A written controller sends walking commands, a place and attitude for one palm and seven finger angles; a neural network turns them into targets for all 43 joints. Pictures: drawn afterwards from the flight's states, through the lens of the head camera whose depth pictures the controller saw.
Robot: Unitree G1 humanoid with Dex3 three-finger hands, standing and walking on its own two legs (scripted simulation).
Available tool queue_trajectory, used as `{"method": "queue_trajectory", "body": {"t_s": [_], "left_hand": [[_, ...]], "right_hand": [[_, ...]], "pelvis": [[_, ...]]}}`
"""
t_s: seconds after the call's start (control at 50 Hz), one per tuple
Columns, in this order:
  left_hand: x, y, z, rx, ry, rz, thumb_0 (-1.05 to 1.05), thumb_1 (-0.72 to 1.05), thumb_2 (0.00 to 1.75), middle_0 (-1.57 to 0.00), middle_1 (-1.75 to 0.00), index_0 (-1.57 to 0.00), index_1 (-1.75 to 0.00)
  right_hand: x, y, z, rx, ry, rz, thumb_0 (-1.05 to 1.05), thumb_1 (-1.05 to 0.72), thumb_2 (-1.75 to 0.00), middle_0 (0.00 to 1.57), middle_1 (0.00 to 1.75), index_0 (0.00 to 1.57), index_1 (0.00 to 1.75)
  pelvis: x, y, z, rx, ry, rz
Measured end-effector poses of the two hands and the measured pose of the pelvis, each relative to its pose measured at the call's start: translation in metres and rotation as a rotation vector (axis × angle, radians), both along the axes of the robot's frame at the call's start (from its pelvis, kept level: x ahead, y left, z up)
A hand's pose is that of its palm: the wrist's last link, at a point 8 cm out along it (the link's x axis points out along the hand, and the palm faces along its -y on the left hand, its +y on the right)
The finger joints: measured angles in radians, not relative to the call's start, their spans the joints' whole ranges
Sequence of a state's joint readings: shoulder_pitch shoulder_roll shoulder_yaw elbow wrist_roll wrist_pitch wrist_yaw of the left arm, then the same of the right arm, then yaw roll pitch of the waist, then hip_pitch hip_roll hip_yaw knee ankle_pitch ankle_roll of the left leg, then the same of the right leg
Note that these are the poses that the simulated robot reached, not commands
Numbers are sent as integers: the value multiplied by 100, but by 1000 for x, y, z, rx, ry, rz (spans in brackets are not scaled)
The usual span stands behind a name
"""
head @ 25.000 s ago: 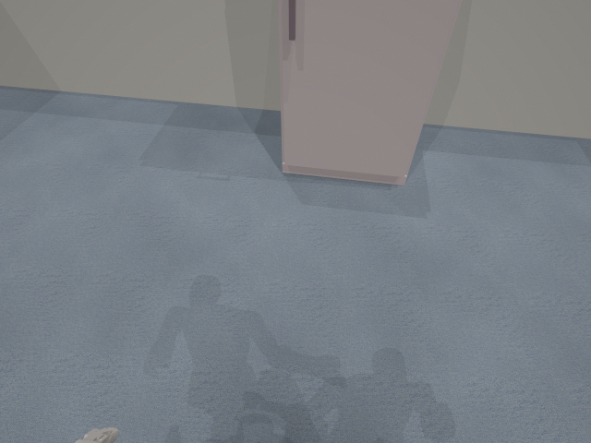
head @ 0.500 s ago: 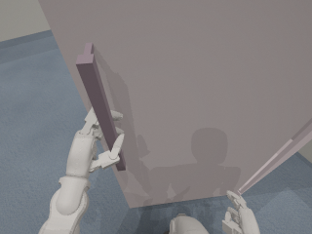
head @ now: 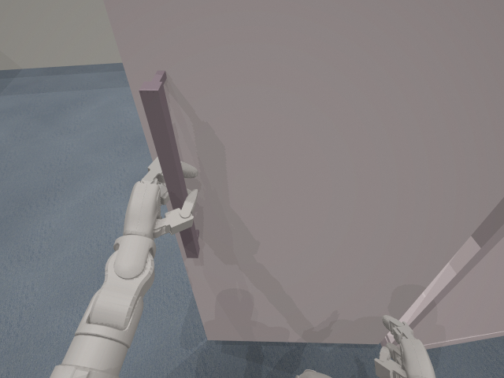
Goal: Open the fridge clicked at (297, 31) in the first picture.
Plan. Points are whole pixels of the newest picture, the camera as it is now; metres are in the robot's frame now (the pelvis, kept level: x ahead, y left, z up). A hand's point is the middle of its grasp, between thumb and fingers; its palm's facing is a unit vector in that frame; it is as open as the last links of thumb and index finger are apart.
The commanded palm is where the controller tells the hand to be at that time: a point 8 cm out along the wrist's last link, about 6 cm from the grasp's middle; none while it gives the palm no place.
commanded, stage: stop walking and hold the door back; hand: left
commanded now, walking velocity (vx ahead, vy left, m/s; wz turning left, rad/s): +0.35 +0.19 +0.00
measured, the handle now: (180, 182) +0.37 +0.15 +0.14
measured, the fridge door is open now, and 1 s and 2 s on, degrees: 80 75 74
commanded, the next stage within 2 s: loosen the grip on the handle in 1.80 s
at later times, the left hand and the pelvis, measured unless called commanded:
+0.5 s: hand (192, 187) +0.36 +0.13 +0.14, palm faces +0.16 -0.96 -0.25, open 5.8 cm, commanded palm +0.36 +0.19 +0.12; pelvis -0.10 -0.03 +0.00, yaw -1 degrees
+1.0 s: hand (193, 181) +0.37 +0.13 +0.14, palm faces +0.12 -0.97 -0.19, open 5.6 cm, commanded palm +0.36 +0.20 +0.12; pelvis -0.09 -0.03 +0.00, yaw -4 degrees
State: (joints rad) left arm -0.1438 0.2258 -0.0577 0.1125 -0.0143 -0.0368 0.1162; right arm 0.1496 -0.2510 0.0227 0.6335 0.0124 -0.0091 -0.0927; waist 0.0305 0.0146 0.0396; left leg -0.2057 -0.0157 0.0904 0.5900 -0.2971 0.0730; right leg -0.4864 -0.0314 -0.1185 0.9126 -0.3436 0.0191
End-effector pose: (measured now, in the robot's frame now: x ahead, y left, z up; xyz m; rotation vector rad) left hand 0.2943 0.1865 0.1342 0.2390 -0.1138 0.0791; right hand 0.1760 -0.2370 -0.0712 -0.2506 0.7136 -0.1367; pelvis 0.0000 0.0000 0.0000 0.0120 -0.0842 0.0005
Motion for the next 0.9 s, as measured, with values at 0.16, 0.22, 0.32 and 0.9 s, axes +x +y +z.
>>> {"method": "queue_trajectory", "body": {"t_s": [0.16, 0.22, 0.32, 0.9], "left_hand": [[12, -4, 9, 45, 108, 119, -6, 60, 81, -45, -139, -39, -139], [13, -6, 10, 33, 140, 145, -5, 62, 80, -42, -137, -39, -139], [22, -6, 15, 33, 212, 148, -4, 63, 80, -42, -137, -40, -140], [48, -5, 18, -52, 257, 132, -1, 66, 80, -41, -137, -44, -140]], "right_hand": [[-45, -16, -40, 74, 103, 45, 1, -90, -90, 20, 30, 21, 30], [-75, -32, -50, 89, 147, -17, 1, -90, -90, 20, 30, 21, 30], [-141, -61, -51, 58, 257, -104, 1, -90, -90, 20, 30, 21, 30], [-219, -84, -36, -2, 246, -224, 1, -90, -90, 20, 30, 21, 30]], "pelvis": [[-44, -39, -11, 32, 12, 74], [-59, -42, -5, 47, 10, 65], [-75, -41, 10, 94, 30, 54], [-93, -37, 9, 57, 48, -66]]}}
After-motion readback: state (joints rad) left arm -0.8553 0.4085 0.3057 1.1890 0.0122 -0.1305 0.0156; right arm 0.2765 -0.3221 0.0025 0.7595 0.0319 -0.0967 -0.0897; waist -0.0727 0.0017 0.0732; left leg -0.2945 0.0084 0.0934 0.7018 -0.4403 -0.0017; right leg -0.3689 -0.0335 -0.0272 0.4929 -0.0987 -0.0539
